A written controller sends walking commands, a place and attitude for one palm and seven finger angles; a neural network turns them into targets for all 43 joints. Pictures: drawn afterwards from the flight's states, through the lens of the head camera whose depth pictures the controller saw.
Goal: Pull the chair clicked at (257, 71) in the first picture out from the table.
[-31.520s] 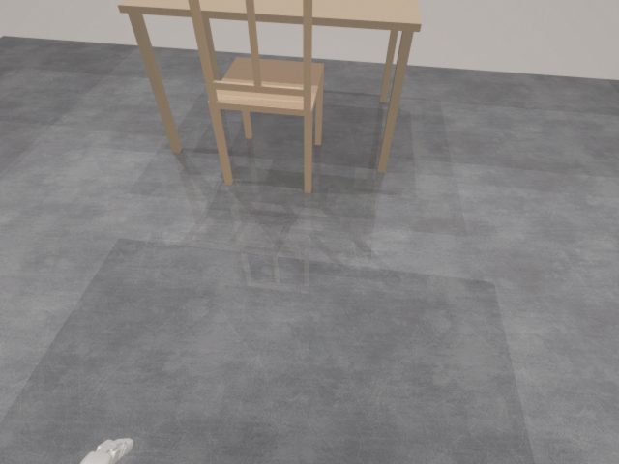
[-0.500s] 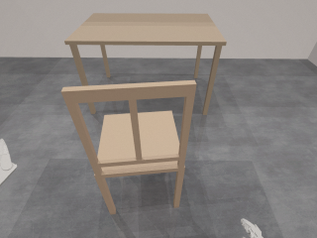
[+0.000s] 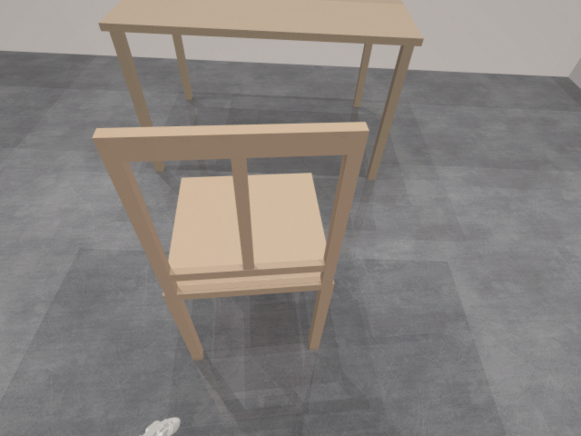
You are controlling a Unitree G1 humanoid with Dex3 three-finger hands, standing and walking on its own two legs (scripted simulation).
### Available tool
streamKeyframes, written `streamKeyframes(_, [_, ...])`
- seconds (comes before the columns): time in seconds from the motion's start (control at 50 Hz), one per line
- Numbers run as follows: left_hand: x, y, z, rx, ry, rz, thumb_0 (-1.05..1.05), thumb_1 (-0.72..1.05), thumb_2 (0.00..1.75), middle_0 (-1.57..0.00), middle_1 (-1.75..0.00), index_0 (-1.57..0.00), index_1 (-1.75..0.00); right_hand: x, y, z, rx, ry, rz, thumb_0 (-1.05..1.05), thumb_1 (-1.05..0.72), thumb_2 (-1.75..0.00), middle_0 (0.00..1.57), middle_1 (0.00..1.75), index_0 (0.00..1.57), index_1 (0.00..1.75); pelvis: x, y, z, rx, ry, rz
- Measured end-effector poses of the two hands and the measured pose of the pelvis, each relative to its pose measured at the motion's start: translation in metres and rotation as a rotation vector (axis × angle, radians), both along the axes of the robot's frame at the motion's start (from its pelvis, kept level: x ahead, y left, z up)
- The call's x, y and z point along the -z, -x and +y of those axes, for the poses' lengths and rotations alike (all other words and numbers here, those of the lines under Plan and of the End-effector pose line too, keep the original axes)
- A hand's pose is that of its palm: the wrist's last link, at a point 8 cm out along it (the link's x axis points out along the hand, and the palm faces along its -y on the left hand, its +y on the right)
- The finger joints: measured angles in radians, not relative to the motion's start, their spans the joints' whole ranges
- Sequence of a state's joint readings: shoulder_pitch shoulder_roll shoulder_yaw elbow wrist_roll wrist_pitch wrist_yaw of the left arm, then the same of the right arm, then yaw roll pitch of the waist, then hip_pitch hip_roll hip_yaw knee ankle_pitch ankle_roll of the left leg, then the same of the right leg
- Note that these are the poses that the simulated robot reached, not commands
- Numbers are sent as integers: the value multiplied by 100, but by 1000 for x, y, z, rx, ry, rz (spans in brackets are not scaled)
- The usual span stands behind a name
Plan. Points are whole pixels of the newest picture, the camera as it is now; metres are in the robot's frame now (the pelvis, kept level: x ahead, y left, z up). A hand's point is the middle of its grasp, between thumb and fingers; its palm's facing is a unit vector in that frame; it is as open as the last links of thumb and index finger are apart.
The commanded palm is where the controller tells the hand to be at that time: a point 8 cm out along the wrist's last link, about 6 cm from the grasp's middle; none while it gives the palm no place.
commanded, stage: let the arm hang, fingers relaxed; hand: left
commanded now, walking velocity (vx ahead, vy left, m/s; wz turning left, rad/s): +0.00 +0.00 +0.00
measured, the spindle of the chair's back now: (244, 220) +0.52 +0.11 -0.06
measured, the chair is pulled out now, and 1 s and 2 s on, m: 0.72 0.72 0.72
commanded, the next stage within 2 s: look to check the result in 0.84 s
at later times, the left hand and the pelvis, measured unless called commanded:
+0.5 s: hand out of the picture -0.01 +0.18 -0.16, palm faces +0.02 -0.97 -0.23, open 7.4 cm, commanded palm none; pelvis +0.00 -0.01 +0.01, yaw +0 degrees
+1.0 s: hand out of the picture +0.00 +0.15 -0.16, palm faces +0.02 -0.98 -0.19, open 7.3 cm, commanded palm none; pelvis +0.00 -0.01 +0.01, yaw +0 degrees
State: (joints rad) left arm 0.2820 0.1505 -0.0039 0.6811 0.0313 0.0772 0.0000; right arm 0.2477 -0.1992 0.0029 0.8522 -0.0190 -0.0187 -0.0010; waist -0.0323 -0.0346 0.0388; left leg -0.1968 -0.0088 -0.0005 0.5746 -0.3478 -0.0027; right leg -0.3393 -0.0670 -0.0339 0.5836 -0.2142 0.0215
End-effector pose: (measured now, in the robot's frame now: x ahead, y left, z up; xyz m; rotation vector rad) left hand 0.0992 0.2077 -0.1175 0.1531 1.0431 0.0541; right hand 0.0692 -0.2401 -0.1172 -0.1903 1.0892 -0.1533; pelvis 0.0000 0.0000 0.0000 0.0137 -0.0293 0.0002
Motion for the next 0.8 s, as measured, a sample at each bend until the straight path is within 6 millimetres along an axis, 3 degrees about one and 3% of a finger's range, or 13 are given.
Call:
streamKeyframes(0.04, [12, 19, -6, -82, 40, 41, -2, 95, 90, -20, -30, -20, -30, -1, 19, 2, 4, 9, 68, 1, -91, -90, 20, 30, 20, 30, -2, 1, -3, -5, 8, -5])
streamKeyframes(0.16, [14, 52, 15, -80, -26, 146, -6, 99, 90, -21, -30, -20, -30, 8, 67, 7, 35, -14, 217, 1, -91, -90, 20, 30, 20, 30, -6, 5, -5, 0, 23, -12])
streamKeyframes(0.28, [6, 92, 34, -95, -102, 281, -2, 94, 90, -20, -30, -20, -30, 20, 99, 18, 74, -76, 290, 1, -91, -90, 20, 30, 20, 30, -7, 5, -4, 7, 18, -6])
streamKeyframes(0.4, [4, 114, 33, -118, -118, 354, 0, 92, 90, -20, -30, -19, -30, 24, 122, 27, 87, -109, 356, 1, -91, -90, 20, 30, 20, 30, -8, 5, -6, 9, 12, 3])
streamKeyframes(0.62, [15, 109, -4, -107, -33, 359, 1, 91, 90, -20, -30, -20, -30, 22, 127, 28, 102, -105, 374, 0, -91, -90, 20, 30, 20, 30, -8, 3, -10, 11, 9, 4])
streamKeyframes(0.8, [17, 106, -7, -112, -31, 358, 2, 93, 90, -20, -30, -20, -30, 21, 113, 26, 100, -102, 345, 0, -91, -90, 20, 30, 20, 30, -8, 1, -14, 8, 11, 0])
